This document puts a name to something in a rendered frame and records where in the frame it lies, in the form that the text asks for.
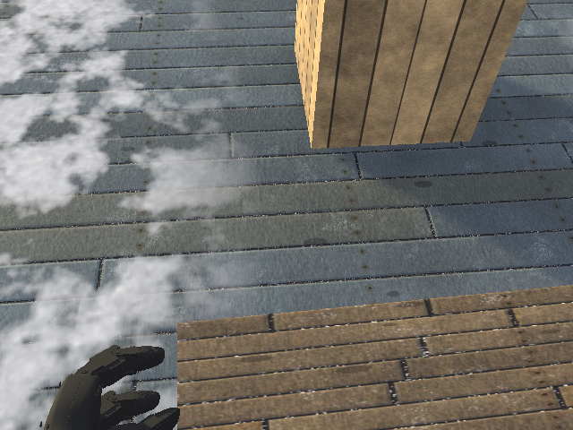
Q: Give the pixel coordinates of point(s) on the left robot hand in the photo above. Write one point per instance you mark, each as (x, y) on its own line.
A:
(79, 405)

